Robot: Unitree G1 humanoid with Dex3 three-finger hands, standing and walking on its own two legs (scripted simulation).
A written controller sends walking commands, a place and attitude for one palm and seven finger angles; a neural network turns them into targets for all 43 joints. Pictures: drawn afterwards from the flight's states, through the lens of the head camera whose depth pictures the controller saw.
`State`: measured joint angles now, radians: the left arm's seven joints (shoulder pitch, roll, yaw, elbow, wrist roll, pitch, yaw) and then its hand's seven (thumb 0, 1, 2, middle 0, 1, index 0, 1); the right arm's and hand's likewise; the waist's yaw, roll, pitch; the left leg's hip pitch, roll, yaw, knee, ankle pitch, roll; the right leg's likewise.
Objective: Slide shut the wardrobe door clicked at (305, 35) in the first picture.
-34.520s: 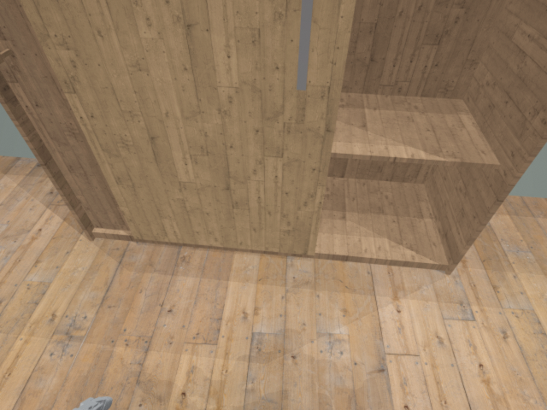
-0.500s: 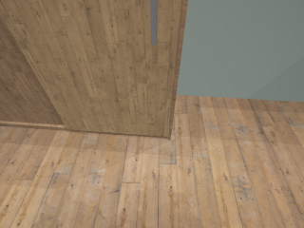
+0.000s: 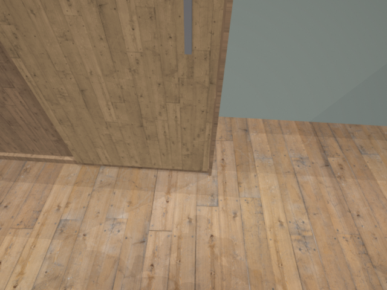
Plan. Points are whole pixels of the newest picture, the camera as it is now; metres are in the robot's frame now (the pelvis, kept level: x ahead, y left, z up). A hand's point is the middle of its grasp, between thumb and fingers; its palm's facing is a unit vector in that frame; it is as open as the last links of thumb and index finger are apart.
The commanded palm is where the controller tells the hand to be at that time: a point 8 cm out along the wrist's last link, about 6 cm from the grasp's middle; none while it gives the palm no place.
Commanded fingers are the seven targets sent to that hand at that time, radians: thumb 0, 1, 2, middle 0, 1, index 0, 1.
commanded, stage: look to check the result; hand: left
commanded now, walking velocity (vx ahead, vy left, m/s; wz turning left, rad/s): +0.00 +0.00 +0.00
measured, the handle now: (188, 0) +0.84 +0.06 +0.22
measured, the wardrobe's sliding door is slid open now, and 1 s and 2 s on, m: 0.00 0.00 0.00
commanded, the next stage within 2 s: stand and wait in 0.30 s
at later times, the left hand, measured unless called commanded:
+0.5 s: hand out of the picture +0.10 +0.24 -0.16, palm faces -0.02 -0.95 -0.31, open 7.3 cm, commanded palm none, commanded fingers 0.00 0.90 0.90 -0.20 -0.30 -0.20 -0.30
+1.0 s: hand out of the picture +0.11 +0.25 -0.16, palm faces -0.02 -0.95 -0.32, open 7.3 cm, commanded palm none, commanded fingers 0.00 0.90 0.90 -0.20 -0.30 -0.20 -0.30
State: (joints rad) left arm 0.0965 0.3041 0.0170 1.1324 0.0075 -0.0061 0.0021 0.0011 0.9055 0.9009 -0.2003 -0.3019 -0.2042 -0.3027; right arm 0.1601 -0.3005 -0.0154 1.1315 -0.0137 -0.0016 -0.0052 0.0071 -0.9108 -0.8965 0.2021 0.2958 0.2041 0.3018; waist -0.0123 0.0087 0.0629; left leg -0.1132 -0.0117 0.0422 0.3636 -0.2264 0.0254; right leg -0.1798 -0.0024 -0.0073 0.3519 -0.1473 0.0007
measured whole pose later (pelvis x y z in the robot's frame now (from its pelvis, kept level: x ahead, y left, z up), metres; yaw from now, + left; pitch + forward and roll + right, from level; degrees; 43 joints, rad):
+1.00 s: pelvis +0.03 +0.00 +0.00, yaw +0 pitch -1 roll +0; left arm 0.08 0.33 0.01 1.13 0.01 -0.01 0.00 0.00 0.90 0.90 -0.20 -0.30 -0.20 -0.30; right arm 0.11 -0.33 -0.01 1.13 -0.01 -0.01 0.00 0.01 -0.91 -0.90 0.20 0.30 0.21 0.30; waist -0.01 0.00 0.06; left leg -0.05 -0.01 0.04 0.30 -0.23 0.03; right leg -0.12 0.00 -0.01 0.32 -0.17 0.00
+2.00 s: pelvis +0.02 -0.01 +0.00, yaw +0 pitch -2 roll +0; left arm 0.08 0.34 0.01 1.14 0.01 -0.01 0.00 0.00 0.90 0.90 -0.20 -0.30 -0.21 -0.30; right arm 0.10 -0.34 -0.01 1.13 -0.01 -0.01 0.00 0.01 -0.91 -0.90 0.20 0.30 0.21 0.30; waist -0.01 0.00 0.06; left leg -0.04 -0.01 0.03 0.29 -0.21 0.02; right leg -0.12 0.00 -0.02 0.30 -0.15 -0.01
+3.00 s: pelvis +0.02 -0.01 +0.00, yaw +0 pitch -2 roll +0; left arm 0.08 0.34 0.00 1.14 0.01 -0.01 0.00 0.00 0.90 0.90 -0.20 -0.30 -0.21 -0.30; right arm 0.10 -0.34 0.00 1.14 -0.01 -0.01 0.00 0.01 -0.91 -0.90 0.20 0.30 0.21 0.30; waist -0.01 0.00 0.06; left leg -0.04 0.00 0.03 0.28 -0.21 0.01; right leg -0.12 0.01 -0.02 0.29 -0.15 -0.01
